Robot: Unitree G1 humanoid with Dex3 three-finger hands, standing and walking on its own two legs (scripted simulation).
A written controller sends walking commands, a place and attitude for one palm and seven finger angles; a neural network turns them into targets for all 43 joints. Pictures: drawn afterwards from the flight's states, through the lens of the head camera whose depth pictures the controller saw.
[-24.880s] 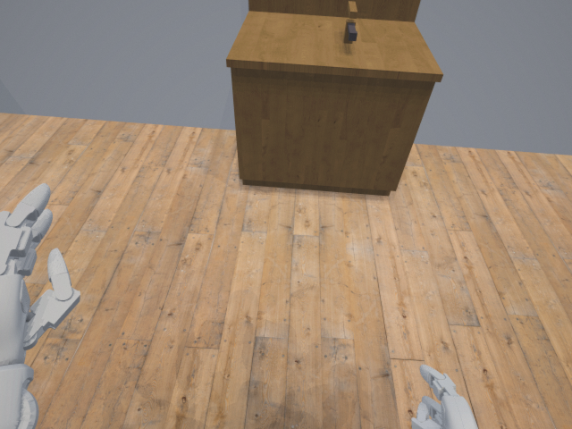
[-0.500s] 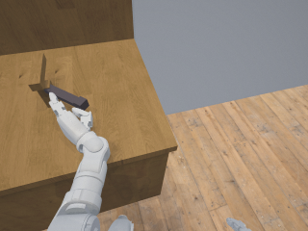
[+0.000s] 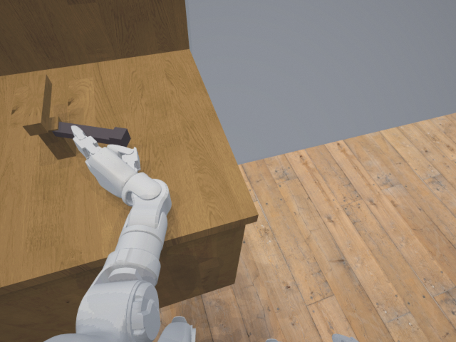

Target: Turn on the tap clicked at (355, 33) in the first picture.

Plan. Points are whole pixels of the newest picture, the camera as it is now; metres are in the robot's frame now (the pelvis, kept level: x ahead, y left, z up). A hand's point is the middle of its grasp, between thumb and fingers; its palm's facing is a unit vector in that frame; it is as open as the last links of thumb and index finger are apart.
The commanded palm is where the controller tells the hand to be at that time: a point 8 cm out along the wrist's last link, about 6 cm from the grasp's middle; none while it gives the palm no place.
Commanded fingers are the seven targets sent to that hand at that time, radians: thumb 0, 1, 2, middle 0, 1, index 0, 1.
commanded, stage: push the lever round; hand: left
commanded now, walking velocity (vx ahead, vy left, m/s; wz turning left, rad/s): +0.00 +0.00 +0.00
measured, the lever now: (120, 138) +0.47 +0.20 +0.07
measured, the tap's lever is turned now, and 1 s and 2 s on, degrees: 63 71 71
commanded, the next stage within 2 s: lift the hand up off the lever in 0.40 s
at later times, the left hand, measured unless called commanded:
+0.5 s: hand (140, 145) +0.46 +0.16 +0.07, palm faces +0.79 -0.60 -0.10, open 7.7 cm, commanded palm +0.40 +0.17 +0.07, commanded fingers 0.00 0.90 0.90 -0.15 -0.15 -0.15 -0.15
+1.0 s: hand (137, 143) +0.45 +0.17 +0.08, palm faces +0.78 -0.61 -0.09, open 7.8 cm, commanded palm +0.39 +0.17 +0.09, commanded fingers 0.00 0.90 0.90 -0.15 -0.15 -0.15 -0.15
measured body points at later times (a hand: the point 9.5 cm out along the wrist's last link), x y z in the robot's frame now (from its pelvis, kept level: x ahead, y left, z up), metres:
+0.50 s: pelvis +0.01 +0.00 +0.00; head +0.08 +0.00 +0.45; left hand +0.41 +0.19 +0.07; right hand +0.08 -0.25 -0.13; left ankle +0.06 +0.15 -0.67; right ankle -0.04 -0.11 -0.67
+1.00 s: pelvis +0.01 +0.00 +0.01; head +0.06 +0.00 +0.46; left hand +0.40 +0.19 +0.09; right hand +0.09 -0.25 -0.12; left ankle +0.06 +0.15 -0.67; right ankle -0.04 -0.11 -0.67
